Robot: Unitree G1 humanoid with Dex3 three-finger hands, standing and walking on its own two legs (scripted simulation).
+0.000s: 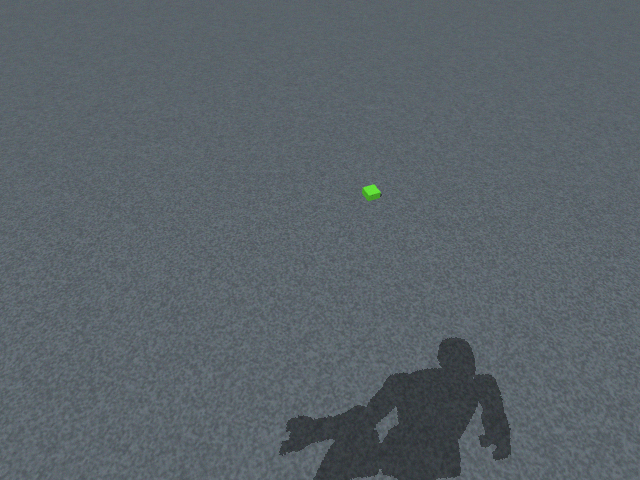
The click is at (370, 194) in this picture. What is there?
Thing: small box
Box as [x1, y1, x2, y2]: [362, 184, 380, 200]
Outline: 373,184 362,188 362,193 367,200 379,197 380,192
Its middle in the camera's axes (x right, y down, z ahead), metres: +0.25 -0.23 +1.87
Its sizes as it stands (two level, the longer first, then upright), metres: 0.064 0.064 0.036
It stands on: the floor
